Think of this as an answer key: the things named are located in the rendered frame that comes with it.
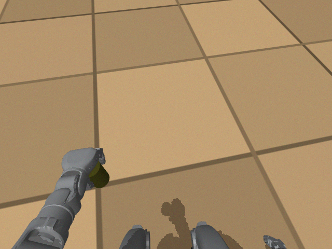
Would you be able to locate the right robot hand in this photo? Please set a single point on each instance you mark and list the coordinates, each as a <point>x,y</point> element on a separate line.
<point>274,243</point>

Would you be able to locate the left robot arm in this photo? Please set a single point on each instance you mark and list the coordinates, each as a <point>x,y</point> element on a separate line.
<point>49,230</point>

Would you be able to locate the left robot hand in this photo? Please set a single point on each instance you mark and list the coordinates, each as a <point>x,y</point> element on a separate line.
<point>86,159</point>

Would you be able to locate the can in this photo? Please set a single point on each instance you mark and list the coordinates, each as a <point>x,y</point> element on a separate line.
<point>99,176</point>

